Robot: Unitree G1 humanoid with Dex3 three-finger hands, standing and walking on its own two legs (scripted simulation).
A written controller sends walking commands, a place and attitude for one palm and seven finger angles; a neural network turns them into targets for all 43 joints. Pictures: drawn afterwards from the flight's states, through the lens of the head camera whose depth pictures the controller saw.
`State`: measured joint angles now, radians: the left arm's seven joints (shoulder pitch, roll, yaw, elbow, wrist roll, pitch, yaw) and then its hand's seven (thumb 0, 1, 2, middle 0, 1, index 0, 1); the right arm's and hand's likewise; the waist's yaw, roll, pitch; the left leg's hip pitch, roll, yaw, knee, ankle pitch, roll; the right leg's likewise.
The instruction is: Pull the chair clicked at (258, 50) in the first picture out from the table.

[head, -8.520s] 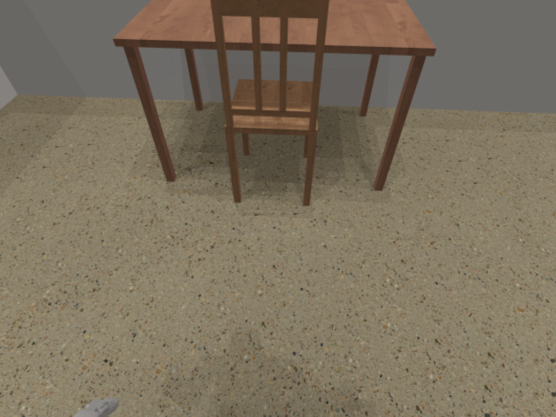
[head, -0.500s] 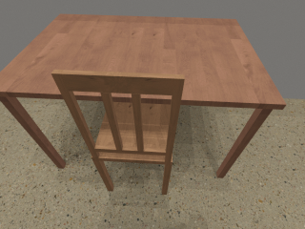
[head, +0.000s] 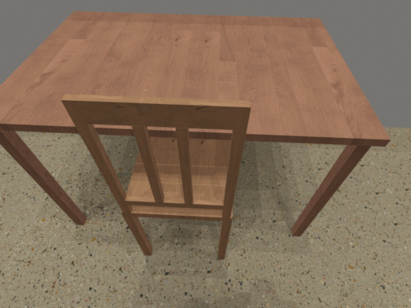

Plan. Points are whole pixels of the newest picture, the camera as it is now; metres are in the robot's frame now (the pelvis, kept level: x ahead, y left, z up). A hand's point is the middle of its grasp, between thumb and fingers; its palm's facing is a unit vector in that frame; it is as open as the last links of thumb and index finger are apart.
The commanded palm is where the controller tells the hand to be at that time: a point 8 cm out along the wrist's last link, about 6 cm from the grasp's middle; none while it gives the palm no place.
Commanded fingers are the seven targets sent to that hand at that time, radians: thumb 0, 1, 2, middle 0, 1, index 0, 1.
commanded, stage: look again from close up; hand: left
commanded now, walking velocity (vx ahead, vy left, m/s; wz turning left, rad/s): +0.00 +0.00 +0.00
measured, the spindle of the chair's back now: (151, 168) +0.45 +0.17 -0.06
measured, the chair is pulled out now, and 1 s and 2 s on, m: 0.00 0.00 0.00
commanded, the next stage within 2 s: raise the hand toward the chair's back in 0.48 s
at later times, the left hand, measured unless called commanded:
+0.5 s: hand out of the picture -0.01 +0.20 -0.17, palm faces +0.00 -0.98 -0.22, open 7.4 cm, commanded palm none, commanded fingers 0.00 0.90 0.90 -0.20 -0.30 -0.20 -0.30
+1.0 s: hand out of the picture +0.13 +0.19 -0.06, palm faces -0.03 -1.00 -0.01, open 9.2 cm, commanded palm +0.10 +0.25 -0.05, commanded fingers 0.00 0.39 0.68 -0.15 -0.22 -0.15 -0.22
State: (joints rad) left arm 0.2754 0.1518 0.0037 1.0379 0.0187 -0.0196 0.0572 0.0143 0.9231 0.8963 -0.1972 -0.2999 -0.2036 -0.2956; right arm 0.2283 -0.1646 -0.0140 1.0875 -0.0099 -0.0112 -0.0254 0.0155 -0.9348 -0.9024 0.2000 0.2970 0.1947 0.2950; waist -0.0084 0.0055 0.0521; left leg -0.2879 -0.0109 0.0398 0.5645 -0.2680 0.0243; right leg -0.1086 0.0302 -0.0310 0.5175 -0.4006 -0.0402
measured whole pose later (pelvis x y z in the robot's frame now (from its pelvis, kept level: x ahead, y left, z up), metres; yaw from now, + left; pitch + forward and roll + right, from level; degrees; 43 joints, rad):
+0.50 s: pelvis -0.01 +0.02 +0.01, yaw +0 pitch -1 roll +0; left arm 0.30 0.19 -0.02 1.06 0.02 -0.01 0.04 0.00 0.90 0.90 -0.20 -0.30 -0.20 -0.30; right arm 0.18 -0.18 0.00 1.10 0.00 -0.01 -0.01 0.01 -0.91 -0.90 0.20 0.30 0.20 0.30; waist 0.01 -0.01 0.05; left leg -0.23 -0.04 0.06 0.44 -0.19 0.05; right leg -0.07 0.00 -0.02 0.43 -0.34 -0.01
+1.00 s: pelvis -0.07 +0.00 -0.08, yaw +0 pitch +13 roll -1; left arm 0.39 0.22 0.19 0.19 -0.28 -0.52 -0.36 0.01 0.61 0.77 -0.17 -0.25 -0.18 -0.25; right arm 0.16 -0.27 -0.06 0.56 0.01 -0.19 0.03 0.01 -0.91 -0.90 0.20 0.30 0.20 0.30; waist -0.02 -0.02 -0.16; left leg -0.97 0.02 0.03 1.11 -0.38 0.03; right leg -0.81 0.04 -0.06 1.16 -0.58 -0.05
